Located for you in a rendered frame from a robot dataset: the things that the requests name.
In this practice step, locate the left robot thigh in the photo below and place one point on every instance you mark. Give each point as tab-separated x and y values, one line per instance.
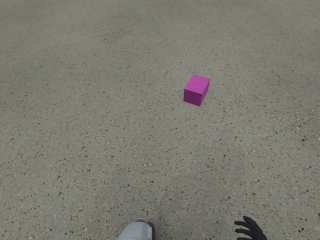
136	231

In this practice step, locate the carton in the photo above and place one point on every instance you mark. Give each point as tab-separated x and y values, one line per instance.
196	90

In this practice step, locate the robot left shin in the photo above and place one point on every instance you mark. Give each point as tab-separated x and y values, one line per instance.
141	220

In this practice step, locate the robot right hand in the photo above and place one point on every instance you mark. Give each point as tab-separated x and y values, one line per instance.
255	232

